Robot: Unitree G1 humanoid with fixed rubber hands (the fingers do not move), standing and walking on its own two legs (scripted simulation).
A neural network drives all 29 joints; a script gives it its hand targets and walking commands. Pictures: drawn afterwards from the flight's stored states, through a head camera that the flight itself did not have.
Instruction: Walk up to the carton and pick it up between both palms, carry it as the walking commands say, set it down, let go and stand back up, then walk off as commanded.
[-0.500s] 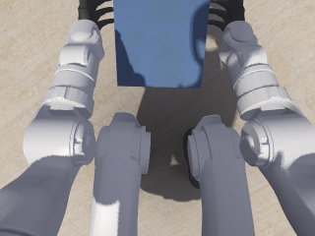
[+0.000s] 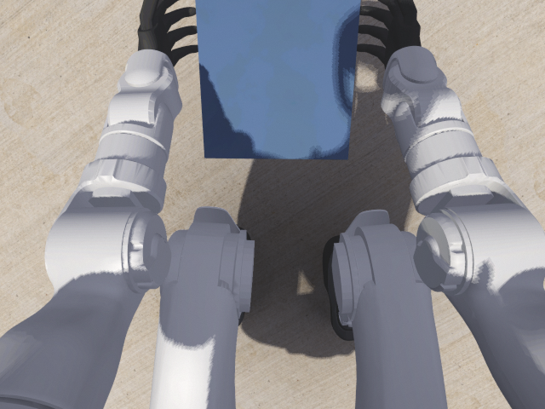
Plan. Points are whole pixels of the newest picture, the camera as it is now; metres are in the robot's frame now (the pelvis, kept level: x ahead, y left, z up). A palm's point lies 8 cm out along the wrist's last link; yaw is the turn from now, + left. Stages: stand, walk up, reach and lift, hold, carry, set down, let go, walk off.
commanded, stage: set down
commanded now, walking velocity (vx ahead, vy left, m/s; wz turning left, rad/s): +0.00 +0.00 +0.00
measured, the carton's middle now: (277, 54) +0.53 +0.03 -0.27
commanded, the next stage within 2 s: none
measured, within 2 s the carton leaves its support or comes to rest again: rests again in 0.48 s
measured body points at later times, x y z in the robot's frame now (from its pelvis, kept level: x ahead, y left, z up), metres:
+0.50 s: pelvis +0.00 +0.00 +0.00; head +0.36 +0.01 +0.26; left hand +0.52 +0.18 -0.20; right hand +0.53 -0.12 -0.20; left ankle +0.10 +0.12 -0.32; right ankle +0.09 -0.11 -0.32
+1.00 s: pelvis +0.00 +0.00 -0.01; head +0.36 +0.01 +0.25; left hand +0.52 +0.18 -0.21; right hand +0.53 -0.11 -0.21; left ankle +0.10 +0.12 -0.32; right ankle +0.09 -0.11 -0.32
